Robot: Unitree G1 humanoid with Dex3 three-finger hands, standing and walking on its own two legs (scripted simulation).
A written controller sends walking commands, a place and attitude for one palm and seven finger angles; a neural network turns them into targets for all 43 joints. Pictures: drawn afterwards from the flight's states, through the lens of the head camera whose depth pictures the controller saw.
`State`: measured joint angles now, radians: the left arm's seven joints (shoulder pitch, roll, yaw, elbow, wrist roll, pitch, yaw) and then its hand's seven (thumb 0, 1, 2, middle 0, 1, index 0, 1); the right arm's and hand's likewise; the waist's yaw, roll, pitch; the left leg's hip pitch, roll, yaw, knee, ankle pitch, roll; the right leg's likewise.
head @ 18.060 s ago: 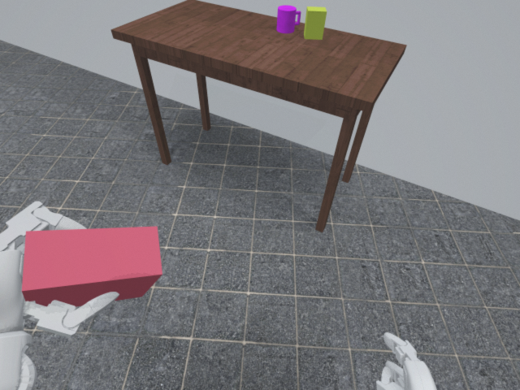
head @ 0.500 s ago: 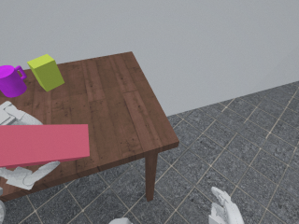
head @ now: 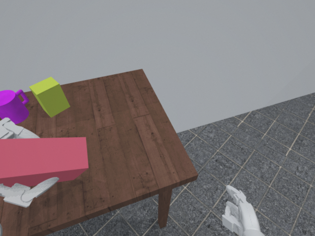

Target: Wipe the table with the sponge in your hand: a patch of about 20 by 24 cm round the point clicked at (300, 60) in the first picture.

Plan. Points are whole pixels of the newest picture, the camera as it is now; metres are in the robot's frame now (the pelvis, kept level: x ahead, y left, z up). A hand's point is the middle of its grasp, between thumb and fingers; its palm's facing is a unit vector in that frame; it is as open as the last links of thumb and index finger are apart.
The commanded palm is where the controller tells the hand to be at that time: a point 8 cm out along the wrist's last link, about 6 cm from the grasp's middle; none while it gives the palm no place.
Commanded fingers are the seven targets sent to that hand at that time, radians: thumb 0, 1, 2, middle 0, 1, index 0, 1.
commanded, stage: come to a stop and stand still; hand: left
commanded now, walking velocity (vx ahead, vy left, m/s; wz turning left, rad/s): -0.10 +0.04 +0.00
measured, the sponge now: (56, 162) +0.22 +0.21 +0.15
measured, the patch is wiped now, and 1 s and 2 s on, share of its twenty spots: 0.00 0.00 0.00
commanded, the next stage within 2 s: look again from close up in 1.06 s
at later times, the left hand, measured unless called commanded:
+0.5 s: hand (29, 168) +0.21 +0.26 +0.15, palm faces +0.25 -0.85 -0.46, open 9.9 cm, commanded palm +0.15 +0.30 +0.17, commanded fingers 0.00 0.10 1.30 -1.20 -1.60 -1.20 -1.60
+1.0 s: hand (12, 154) +0.23 +0.30 +0.15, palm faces +0.35 -0.85 -0.40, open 9.9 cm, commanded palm +0.16 +0.33 +0.17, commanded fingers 0.00 0.10 1.30 -1.20 -1.60 -1.20 -1.60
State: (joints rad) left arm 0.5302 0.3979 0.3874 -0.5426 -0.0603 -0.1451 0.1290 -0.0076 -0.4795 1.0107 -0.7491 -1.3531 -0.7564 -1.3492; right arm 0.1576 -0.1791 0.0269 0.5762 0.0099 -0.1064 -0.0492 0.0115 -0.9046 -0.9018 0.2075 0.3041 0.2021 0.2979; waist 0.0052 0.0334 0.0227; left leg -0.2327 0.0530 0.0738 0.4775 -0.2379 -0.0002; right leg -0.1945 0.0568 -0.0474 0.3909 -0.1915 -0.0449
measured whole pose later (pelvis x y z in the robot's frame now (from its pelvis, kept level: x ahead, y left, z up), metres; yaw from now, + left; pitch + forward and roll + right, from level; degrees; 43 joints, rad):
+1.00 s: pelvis +0.01 +0.05 +0.00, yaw +1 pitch +0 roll -1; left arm 0.38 0.39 0.36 -0.45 -0.02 -0.21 0.06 -0.01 -0.48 1.01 -0.75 -1.35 -0.76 -1.35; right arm 0.17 -0.17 0.04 0.54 0.00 -0.15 -0.01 0.01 -0.91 -0.90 0.21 0.30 0.20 0.30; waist 0.03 -0.05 0.07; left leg -0.22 -0.03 0.10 0.46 -0.24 0.07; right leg -0.21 -0.03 -0.03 0.43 -0.22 0.03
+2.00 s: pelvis -0.01 +0.00 +0.00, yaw -1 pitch +0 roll -1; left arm 0.44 0.40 0.37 -0.49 -0.07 -0.18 0.06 -0.01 -0.48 1.02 -0.75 -1.35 -0.76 -1.35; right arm 0.22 -0.18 0.01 0.54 0.02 -0.12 -0.02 0.01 -0.90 -0.90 0.21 0.30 0.20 0.30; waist 0.02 -0.01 0.06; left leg -0.27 0.06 0.09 0.50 -0.23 0.00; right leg -0.25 0.06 -0.04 0.44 -0.19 -0.05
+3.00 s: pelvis -0.03 -0.02 -0.01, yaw -1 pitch -1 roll -2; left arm 0.42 0.42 0.39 -0.52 -0.05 -0.15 0.08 -0.01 -0.48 1.02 -0.75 -1.35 -0.76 -1.35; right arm 0.25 -0.18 0.00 0.55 0.02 -0.11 -0.01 0.01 -0.90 -0.90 0.21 0.30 0.20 0.30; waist 0.01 0.00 0.08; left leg -0.33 0.09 0.06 0.61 -0.27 -0.02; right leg -0.29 0.05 -0.12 0.52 -0.22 -0.07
